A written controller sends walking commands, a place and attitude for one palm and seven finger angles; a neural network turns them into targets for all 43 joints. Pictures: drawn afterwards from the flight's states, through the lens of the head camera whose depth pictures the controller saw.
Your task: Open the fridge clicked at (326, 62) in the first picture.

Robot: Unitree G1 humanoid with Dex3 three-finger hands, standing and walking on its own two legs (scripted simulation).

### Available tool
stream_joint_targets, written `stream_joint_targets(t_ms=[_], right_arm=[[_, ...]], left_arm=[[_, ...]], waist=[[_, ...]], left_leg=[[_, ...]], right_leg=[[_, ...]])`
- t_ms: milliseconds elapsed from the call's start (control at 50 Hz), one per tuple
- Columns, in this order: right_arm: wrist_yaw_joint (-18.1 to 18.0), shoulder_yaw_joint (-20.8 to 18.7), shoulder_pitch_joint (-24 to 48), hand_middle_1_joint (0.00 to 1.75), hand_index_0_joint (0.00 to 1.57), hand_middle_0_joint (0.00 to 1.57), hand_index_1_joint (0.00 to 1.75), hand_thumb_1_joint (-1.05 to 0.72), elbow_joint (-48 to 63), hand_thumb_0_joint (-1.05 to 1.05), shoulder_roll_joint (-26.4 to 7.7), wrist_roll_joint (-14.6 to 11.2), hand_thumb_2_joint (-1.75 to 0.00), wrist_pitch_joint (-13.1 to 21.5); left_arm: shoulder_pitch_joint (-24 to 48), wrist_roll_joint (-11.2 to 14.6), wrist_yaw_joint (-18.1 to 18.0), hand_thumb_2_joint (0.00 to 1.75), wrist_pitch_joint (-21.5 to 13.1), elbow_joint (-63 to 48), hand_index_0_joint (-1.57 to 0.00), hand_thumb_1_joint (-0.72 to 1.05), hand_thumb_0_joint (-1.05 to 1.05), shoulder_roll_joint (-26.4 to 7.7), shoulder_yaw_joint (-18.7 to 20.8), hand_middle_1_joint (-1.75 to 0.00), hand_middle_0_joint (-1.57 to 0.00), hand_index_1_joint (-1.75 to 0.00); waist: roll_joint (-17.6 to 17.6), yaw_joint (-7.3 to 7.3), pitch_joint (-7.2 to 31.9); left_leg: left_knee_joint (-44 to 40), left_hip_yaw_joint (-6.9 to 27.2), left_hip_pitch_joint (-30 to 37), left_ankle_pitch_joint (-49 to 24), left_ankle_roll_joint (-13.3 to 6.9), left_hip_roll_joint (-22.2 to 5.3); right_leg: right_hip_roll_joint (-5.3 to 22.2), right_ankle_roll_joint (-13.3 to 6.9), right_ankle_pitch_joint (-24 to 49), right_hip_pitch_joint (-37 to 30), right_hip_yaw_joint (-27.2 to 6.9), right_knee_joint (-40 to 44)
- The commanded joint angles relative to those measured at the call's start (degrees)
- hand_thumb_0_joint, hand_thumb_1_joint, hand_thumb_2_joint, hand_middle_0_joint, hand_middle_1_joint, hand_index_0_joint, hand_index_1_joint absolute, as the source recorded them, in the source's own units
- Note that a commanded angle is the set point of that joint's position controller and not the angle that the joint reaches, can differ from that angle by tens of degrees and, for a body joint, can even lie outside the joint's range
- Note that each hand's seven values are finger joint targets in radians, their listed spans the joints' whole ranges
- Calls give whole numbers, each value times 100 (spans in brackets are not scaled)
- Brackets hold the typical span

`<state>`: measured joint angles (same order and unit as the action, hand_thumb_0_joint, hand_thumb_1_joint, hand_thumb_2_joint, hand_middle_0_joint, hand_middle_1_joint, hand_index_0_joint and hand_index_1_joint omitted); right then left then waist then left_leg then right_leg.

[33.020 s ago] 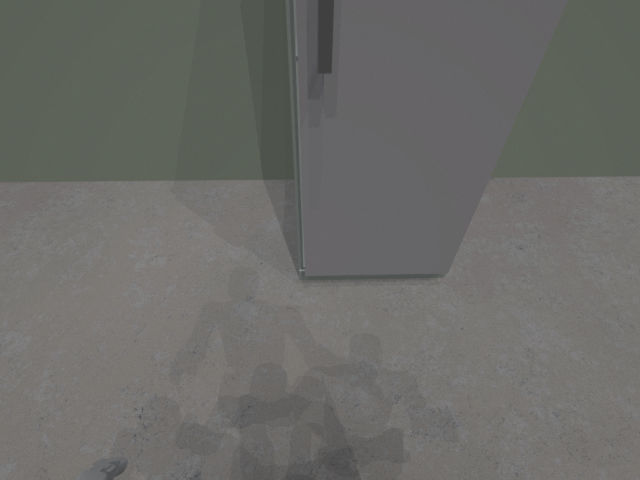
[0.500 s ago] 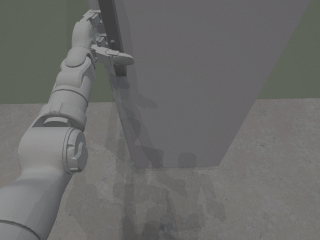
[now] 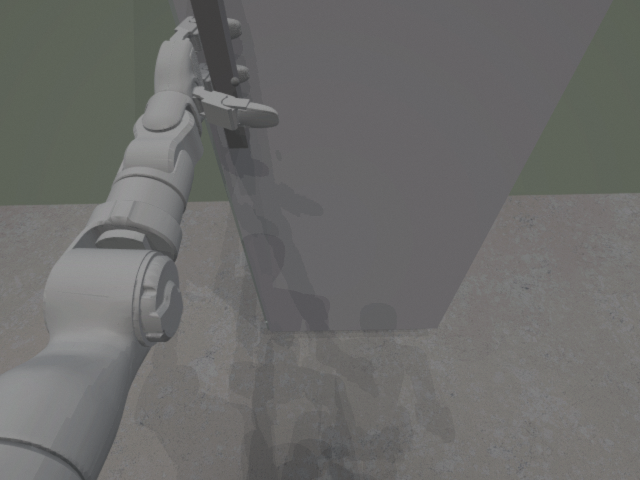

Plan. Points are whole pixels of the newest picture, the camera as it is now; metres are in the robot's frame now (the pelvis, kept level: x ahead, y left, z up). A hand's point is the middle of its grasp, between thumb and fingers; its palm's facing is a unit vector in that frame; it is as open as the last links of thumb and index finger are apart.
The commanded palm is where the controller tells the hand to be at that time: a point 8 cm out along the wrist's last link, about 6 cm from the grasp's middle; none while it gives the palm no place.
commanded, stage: slide the fingers in behind the handle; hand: left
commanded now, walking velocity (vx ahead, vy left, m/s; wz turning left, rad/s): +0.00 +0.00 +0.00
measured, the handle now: (222, 45) +0.58 +0.08 +0.24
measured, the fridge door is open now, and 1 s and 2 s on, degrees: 0 0 0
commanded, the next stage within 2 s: grip the handle and tug to test in 0.42 s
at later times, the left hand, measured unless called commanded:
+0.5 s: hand (232, 82) +0.52 +0.07 +0.23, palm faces -0.06 -1.00 +0.00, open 14.0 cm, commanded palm +0.50 +0.12 +0.22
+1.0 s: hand (224, 82) +0.52 +0.08 +0.22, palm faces -0.05 -1.00 +0.01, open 8.9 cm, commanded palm +0.50 +0.13 +0.22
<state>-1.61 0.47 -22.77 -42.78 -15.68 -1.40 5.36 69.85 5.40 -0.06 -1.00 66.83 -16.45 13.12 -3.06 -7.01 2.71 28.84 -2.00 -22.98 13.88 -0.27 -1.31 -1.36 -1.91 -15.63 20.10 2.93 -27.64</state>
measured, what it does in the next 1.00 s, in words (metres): stands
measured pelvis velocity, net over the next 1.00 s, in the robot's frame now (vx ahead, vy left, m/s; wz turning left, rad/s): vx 0.00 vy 0.01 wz -0.02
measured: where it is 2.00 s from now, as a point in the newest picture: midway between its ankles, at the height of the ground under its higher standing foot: outside the picture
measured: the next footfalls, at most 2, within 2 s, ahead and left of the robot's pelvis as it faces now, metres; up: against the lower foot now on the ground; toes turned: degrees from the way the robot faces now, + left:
none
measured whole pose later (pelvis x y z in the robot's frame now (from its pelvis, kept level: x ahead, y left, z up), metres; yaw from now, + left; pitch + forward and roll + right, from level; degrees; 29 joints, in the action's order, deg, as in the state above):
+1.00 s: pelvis +0.00 +0.01 +0.00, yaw -1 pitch +8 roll -1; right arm -1.6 0.5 -22.9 -42.5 -15.2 -1.2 5.8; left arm 68.7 4.8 0.6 -1.3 65.9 -17.1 14.3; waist -2.5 -7.2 3.1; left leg 29.0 -3.1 -22.8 14.4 -1.0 -1.0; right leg -1.1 -1.1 -15.5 20.1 1.7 -27.4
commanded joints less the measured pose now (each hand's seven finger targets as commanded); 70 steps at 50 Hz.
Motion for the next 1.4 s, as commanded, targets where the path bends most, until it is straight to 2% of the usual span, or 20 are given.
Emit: stream_joint_targets(t_ms=[0,40,100,140,220,280,340,500,560,600,640,680,760,900,920,960,980,1020,1100,1380], right_arm=[[-19,-268,-478,30,20,20,30,-90,428,0,-783,23,-90,237],[-8,-278,-462,30,20,20,30,-90,439,0,-752,19,-90,256],[-25,-271,-484,30,20,20,30,-90,427,0,-793,18,-90,244],[-15,-270,-457,30,20,20,30,-90,449,0,-753,6,-90,255],[-31,-256,-489,30,20,20,30,-90,405,0,-783,8,-90,238],[-17,-268,-477,30,20,20,30,-90,455,0,-770,21,-90,249],[-19,-279,-495,30,20,20,30,-90,440,0,-765,28,-90,255],[-38,-274,-460,30,20,20,30,-90,466,0,-772,11,-90,199],[-27,-289,-506,30,20,20,30,-90,471,0,-756,45,-90,224],[-31,-286,-441,30,20,20,30,-90,485,0,-761,30,-90,228],[-19,-273,-468,30,20,20,30,-90,465,0,-758,17,-90,204],[-21,-275,-411,30,20,20,30,-90,496,0,-761,-2,-90,192],[-58,-274,-483,30,20,20,30,-90,464,0,-784,17,-90,186],[-33,-267,-486,30,20,20,30,-90,485,0,-771,28,-90,242],[-36,-271,-483,30,20,20,30,-90,466,0,-762,23,-90,244],[-38,-292,-494,30,20,20,30,-90,486,0,-781,33,-90,240],[-37,-285,-473,30,20,20,30,-90,494,0,-791,14,-90,240],[-25,-279,-433,30,20,20,30,-90,499,0,-753,9,-90,251],[-30,-291,-436,30,20,20,30,-90,502,0,-776,9,-90,234],[-71,-273,-325,30,20,20,30,-90,604,0,-756,-5,-90,105]], left_arm=[[3381,12,66,30,-481,-1394,-30,-50,0,-1004,36,-120,-30,-120],[3377,20,94,30,-508,-1463,-30,-50,0,-816,-79,-120,-30,-120],[3319,42,94,30,-512,-1447,-30,-50,0,-1169,188,-120,-30,-120],[3259,18,124,30,-484,-1416,-30,-50,0,-908,-9,-120,-30,-120],[3364,2,75,30,-421,-1281,-30,-50,0,-1060,75,-120,-30,-120],[3325,-9,47,30,-481,-1502,-30,-50,0,-1092,157,-120,-30,-120],[3195,0,58,30,-469,-1344,-30,-50,0,-1092,194,-120,-30,-120],[3311,-19,58,30,-422,-1433,-30,-50,0,-1085,115,-120,-30,-120],[3280,3,39,36,-476,-1560,-32,-36,0,-939,54,-122,-32,-122],[3175,13,50,40,-475,-1629,-32,-27,0,-1159,258,-123,-32,-123],[3043,-27,88,44,-402,-1404,-33,-17,0,-1047,131,-125,-33,-125],[2946,-40,85,48,-368,-1373,-35,-8,0,-1011,120,-126,-35,-126],[3209,14,79,56,-336,-1308,-36,11,0,-1050,106,-129,-36,-129],[3160,-26,127,70,-477,-1453,-40,43,0,-1188,206,-133,-40,-133],[3257,-5,140,72,-481,-1490,-41,48,0,-1049,83,-134,-41,-134],[3093,41,140,76,-494,-1485,-42,57,0,-1098,173,-135,-42,-135],[3058,20,142,78,-495,-1566,-42,62,0,-1210,250,-136,-42,-136],[3176,35,154,82,-460,-1645,-43,71,0,-928,28,-137,-43,-137],[3007,51,140,90,-412,-1803,-45,90,0,-1132,200,-140,-45,-140],[2674,-45,129,90,-290,-1756,-45,90,0,-1490,485,-140,-45,-140]], waist=[[442,-109,2320],[395,-111,2366],[553,-70,2372],[532,-101,2233],[493,-128,2083],[279,-46,2396],[606,-48,2287],[426,-84,2267],[408,-62,2400],[344,5,2524],[594,-37,2205],[395,-9,2157],[608,-126,2040],[192,-16,2427],[360,-107,2364],[447,-38,2367],[430,11,2461],[273,-36,2368],[411,20,2448],[549,119,2323]], left_leg=[[11,172,1419,-1573,-256,179],[29,169,1508,-1670,-239,175],[13,155,1416,-1695,-258,180],[13,143,1433,-1682,-255,170],[-18,158,1362,-1564,-249,161],[34,166,1580,-1846,-232,158],[28,151,1472,-1821,-239,144],[15,159,1526,-1798,-226,129],[56,188,1676,-2058,-217,123],[68,159,1726,-2157,-214,118],[35,155,1494,-1985,-221,120],[31,133,1530,-1923,-220,121],[1,154,1388,-1624,-238,119],[59,187,1637,-1945,-197,120],[70,184,1651,-1956,-206,103],[55,162,1596,-1974,-217,108],[34,180,1639,-2017,-206,99],[47,175,1719,-2040,-196,94],[43,149,1706,-2236,-215,97],[-25,44,1440,-2040,-256,143]], right_leg=[[-26,133,2336,-519,-209,220],[-35,126,2394,-502,-184,189],[-33,134,2499,-654,-207,204],[-39,135,2466,-548,-182,211],[-33,133,2305,-458,-189,243],[-36,104,2460,-513,-181,165],[-51,126,2486,-556,-166,179],[-43,121,2394,-474,-177,200],[-44,101,2472,-508,-132,161],[-54,104,2640,-568,-168,138],[-58,116,2556,-539,-137,168],[-49,106,2447,-447,-150,187],[-32,122,2207,-451,-146,259],[-48,90,2397,-444,-165,157],[-55,109,2424,-415,-149,165],[-46,102,2440,-544,-143,180],[-57,97,2485,-554,-146,147],[-68,97,2471,-444,-137,167],[-72,103,2722,-638,-147,170],[-25,123,2870,-926,-192,214]])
